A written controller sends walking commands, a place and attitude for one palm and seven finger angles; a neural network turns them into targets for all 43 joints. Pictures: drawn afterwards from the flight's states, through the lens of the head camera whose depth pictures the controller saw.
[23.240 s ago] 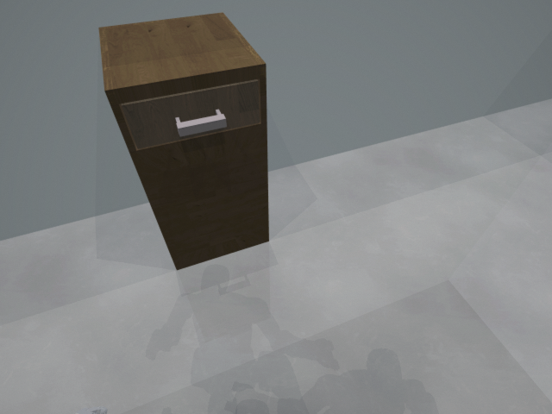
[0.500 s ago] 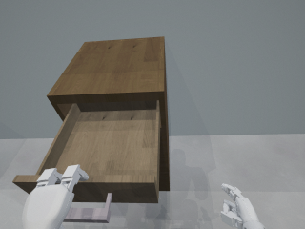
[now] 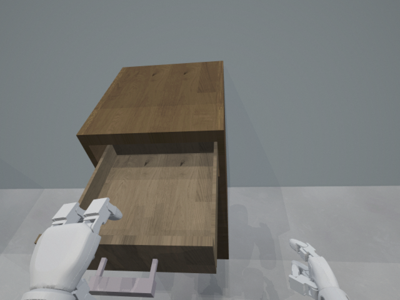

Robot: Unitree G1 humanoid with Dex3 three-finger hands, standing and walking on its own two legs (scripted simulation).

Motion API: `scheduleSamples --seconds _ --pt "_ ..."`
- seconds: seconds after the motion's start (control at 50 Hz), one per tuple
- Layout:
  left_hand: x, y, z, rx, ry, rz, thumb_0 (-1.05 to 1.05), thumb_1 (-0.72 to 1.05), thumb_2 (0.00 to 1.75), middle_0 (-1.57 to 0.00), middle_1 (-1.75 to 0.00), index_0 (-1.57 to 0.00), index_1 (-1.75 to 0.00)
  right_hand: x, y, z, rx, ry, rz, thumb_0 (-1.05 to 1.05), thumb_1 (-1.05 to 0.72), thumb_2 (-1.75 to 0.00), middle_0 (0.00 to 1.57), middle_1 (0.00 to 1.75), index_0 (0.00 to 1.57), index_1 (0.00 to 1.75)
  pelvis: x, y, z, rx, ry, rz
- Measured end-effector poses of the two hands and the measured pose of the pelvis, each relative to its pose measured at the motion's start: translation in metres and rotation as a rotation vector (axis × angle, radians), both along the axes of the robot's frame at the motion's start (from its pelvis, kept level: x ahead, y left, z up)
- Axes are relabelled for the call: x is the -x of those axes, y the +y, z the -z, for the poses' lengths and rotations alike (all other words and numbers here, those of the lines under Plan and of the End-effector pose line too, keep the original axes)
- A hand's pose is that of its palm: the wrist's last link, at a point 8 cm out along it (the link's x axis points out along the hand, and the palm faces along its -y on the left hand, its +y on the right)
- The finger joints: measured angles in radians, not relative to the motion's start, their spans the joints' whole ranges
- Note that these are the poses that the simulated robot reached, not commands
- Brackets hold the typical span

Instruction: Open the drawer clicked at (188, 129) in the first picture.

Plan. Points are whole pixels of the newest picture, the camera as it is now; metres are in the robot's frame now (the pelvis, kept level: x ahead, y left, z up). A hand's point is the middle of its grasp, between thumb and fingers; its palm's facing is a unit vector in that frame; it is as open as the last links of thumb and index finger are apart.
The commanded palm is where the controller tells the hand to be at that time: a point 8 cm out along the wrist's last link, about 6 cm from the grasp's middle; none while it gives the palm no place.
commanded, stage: draw the hand back to the body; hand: left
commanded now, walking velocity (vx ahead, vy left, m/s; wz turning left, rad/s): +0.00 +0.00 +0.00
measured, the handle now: (125, 274) +0.18 +0.21 -0.05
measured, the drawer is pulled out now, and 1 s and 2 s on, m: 0.30 0.30 0.30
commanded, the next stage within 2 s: step back with the hand held close in 1.68 s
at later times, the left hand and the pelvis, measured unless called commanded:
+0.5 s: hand (81, 252) +0.15 +0.22 +0.11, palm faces +0.08 -0.13 -0.99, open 13.9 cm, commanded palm +0.12 +0.22 +0.17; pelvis +0.00 +0.00 +0.01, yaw +0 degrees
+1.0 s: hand (77, 223) +0.17 +0.22 +0.17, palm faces +0.38 -0.85 -0.36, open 12.8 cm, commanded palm +0.12 +0.26 +0.18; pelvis +0.01 +0.00 +0.01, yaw +3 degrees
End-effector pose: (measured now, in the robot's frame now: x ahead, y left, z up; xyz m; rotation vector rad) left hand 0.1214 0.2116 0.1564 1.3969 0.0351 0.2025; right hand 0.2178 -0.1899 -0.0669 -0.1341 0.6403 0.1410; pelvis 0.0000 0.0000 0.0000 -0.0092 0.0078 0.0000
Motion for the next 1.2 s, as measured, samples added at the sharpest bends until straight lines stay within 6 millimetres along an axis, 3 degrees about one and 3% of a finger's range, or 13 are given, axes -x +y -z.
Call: scheduleSamples --seconds 0.18,0.36,0.7,0.78,0.84,0.98,1.2 --pt "-0.006 -0.007 0.005 0.001 0.021 0.045 -0.01 -0.49 0.3 -0.32 -1.2 -0.32 -1.2 0.002 0.007 0.0 -0.003 0.013 -0.018 0.01 -0.9 -0.9 0.2 0.3 0.2 0.3 -0.001 0.001 -0.001 0.001 -0.002 0.014" --pt "-0.007 0.014 -0.004 -0.026 0.02 -0.023 0.0 -0.49 0.3 -0.32 -1.2 -0.32 -1.2 0.001 0.0 0.002 0.013 0.035 0.0 0.01 -0.9 -0.9 0.2 0.3 0.2 0.3 -0.003 0.0 -0.004 0.003 -0.011 0.001" --pt "-0.006 0.032 -0.015 -0.062 0.031 -0.018 0.0 -0.49 0.3 -0.32 -1.2 -0.32 -1.2 -0.002 -0.005 -0.003 0.062 0.037 0.017 0.01 -0.9 -0.9 0.2 0.3 0.2 0.3 -0.002 0.002 -0.007 0.006 -0.014 -0.009" --pt "-0.006 0.035 -0.005 0.636 -0.108 -0.044 -0.01 -0.47 0.31 -0.31 -1.19 -0.32 -1.19 0.003 -0.002 -0.01 0.051 -0.04 0.076 0.01 -0.9 -0.9 0.2 0.3 0.2 0.3 -0.002 0.001 -0.007 0.001 -0.049 -0.035" --pt "-0.005 0.033 -0.006 0.865 -0.211 -0.03 -0.01 -0.43 0.33 -0.31 -1.16 -0.31 -1.16 0.011 0.001 -0.013 0.071 -0.077 0.09 0.01 -0.9 -0.9 0.2 0.3 0.2 0.3 -0.005 -0.001 -0.008 -0.001 -0.061 -0.05" --pt "-0.01 0.041 -0.024 0.94 -0.356 0.017 -0.01 -0.25 0.4 -0.29 -1.04 -0.29 -1.04 0.025 -0.001 -0.008 0.087 -0.059 0.08 0.01 -0.9 -0.9 0.21 0.3 0.2 0.3 -0.007 -0.004 -0.01 0.0 -0.071 -0.061" --pt "-0.009 0.051 -0.029 0.905 -0.347 -0.02 -0.01 0.11 0.56 -0.26 -0.81 -0.26 -0.81 0.025 -0.019 -0.005 0.101 -0.039 0.118 0.01 -0.9 -0.9 0.21 0.3 0.2 0.3 -0.004 -0.008 -0.012 -0.002 -0.058 -0.055"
